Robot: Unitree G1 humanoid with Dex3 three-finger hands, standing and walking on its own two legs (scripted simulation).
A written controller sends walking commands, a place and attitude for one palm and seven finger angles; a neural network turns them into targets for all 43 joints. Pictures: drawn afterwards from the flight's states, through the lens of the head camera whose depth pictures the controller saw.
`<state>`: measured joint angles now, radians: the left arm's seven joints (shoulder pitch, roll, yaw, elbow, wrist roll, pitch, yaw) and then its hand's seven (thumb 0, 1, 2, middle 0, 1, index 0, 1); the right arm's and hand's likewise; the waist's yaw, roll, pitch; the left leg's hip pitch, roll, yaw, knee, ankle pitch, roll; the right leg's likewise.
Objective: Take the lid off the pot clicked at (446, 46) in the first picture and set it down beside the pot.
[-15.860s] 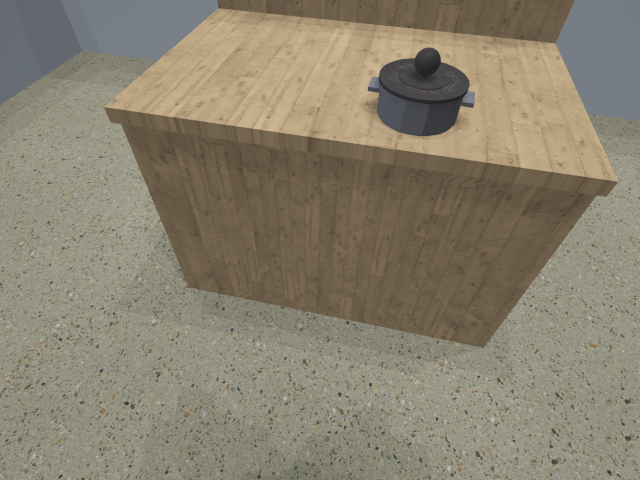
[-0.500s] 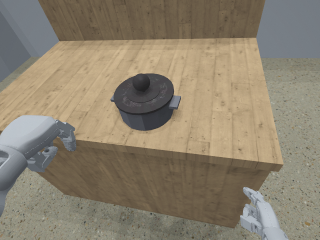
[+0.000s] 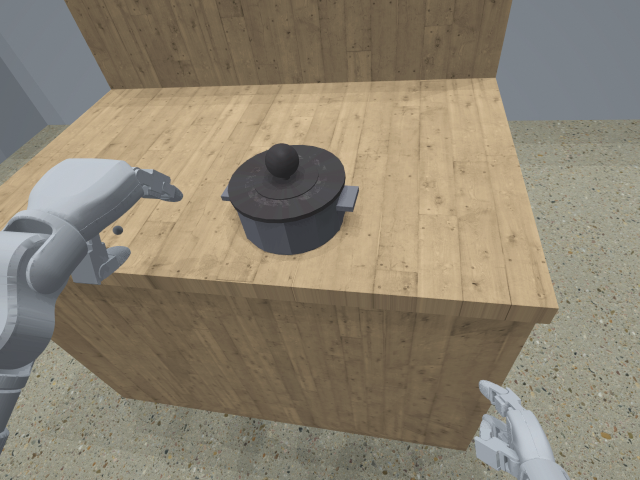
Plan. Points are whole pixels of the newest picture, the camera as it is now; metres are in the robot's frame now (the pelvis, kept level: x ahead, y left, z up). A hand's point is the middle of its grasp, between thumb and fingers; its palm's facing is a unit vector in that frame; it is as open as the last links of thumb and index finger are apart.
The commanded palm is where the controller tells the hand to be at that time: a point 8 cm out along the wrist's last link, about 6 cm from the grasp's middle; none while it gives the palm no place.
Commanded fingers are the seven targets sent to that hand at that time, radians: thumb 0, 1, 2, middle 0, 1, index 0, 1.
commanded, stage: move the open hand above the knob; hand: left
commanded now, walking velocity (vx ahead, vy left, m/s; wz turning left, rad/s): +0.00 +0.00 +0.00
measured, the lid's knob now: (282, 160) +0.54 +0.12 +0.13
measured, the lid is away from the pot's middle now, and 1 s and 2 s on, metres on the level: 0.00 0.00 0.00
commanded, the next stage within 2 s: none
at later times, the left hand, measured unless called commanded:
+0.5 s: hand (155, 188) +0.36 +0.22 +0.22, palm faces -0.08 +0.04 -1.00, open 10.1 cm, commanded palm +0.33 +0.21 +0.28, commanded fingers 0.00 -0.37 1.62 -0.86 -0.08 -0.86 -0.08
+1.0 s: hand (205, 160) +0.41 +0.17 +0.22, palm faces -0.09 +0.02 -1.00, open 10.1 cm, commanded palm +0.39 +0.17 +0.28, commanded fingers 0.00 -0.37 1.62 -0.86 -0.08 -0.86 -0.08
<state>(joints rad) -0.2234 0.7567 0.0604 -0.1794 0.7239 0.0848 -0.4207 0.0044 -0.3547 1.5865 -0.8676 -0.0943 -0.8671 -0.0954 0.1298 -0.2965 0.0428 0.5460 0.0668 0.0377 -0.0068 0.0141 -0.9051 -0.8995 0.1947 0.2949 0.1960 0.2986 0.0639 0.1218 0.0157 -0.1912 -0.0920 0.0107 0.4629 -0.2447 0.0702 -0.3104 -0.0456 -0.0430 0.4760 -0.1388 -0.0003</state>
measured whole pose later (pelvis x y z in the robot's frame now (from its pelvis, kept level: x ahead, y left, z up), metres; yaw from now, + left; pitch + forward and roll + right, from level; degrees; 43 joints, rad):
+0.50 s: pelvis +0.02 -0.01 +0.00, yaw +1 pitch +1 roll +1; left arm -0.43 0.73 0.00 -0.04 0.76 0.15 -0.47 0.00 -0.37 1.62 -0.87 -0.08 -0.87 -0.08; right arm 0.12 -0.32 0.04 0.55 0.08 0.07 0.01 0.01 -0.91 -0.90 0.19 0.29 0.20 0.30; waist 0.04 0.13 0.01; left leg -0.21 -0.08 -0.01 0.45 -0.25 0.05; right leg -0.32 -0.03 -0.06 0.46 -0.16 -0.02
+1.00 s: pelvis +0.02 -0.01 +0.00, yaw +1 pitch +1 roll +1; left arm -0.68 0.62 -0.18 0.15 0.81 0.22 -0.48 0.00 -0.37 1.62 -0.87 -0.08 -0.87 -0.08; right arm 0.11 -0.29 0.05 0.56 0.09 0.11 0.02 0.01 -0.91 -0.90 0.19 0.29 0.20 0.30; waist 0.02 0.12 0.00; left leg -0.20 -0.09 -0.01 0.44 -0.25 0.06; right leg -0.33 -0.04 -0.06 0.48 -0.17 -0.01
